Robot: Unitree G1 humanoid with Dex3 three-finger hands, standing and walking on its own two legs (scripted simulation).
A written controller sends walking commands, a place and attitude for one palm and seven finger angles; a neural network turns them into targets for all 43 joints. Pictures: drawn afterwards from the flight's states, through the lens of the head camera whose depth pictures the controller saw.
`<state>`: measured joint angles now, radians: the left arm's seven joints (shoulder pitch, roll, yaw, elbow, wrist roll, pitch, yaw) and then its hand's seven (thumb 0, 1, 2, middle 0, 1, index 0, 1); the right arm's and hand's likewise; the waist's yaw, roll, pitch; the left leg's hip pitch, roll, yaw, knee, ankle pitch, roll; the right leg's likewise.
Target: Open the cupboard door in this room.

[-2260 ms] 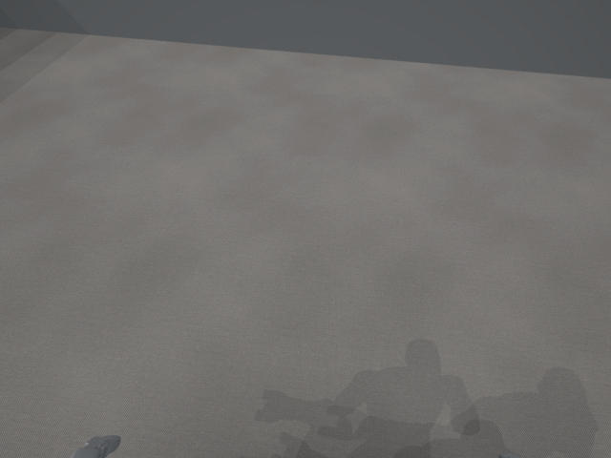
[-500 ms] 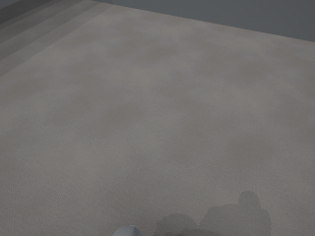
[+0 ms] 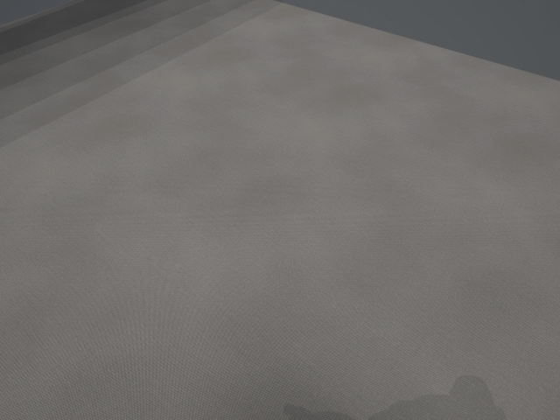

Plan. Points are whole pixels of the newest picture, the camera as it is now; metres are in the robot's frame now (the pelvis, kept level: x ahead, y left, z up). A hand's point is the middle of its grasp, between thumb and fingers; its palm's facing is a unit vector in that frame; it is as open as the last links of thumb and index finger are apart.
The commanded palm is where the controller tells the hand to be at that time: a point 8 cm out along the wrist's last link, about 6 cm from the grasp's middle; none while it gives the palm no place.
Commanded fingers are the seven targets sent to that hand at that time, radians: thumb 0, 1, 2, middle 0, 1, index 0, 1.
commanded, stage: turn or walk to find it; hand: left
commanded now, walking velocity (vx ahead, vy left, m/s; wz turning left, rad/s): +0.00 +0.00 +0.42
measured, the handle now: out of the picture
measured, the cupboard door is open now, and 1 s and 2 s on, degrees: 0 0 0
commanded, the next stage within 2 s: none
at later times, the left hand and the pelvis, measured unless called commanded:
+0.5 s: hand out of the picture -0.06 +0.21 -0.19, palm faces +0.29 -0.93 -0.21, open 7.4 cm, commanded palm none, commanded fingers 0.00 0.90 0.90 -0.20 -0.30 -0.20 -0.30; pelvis -0.04 +0.01 -0.01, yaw +14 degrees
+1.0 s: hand out of the picture -0.04 +0.21 -0.15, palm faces +0.41 -0.87 -0.27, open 7.4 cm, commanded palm none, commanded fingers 0.00 0.90 0.90 -0.20 -0.30 -0.20 -0.30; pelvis -0.06 -0.01 +0.00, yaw +24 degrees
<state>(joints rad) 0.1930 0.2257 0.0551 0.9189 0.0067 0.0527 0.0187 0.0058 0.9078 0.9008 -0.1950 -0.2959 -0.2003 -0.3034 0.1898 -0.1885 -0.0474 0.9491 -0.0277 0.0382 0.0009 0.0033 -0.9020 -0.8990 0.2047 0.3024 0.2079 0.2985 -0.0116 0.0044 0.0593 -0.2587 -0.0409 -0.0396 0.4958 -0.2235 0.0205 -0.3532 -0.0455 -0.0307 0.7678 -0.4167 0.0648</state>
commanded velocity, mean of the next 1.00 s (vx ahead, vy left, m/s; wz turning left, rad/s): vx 0.00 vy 0.00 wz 0.42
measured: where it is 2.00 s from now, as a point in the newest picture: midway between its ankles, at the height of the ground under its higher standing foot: outside the picture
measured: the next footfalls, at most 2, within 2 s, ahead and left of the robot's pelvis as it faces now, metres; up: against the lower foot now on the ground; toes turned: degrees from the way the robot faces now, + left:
right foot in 0.06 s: +0.05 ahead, -0.12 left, +0.00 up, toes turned -2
left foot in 0.48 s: -0.04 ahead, +0.12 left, +0.00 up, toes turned +18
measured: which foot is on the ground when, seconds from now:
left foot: down 0.00-0.06, up 0.08-0.46, down 0.48-0.98, up 1.00-1.00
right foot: up 0.00-0.04, down 0.06-0.48, up 0.50-0.96, down 0.98-1.00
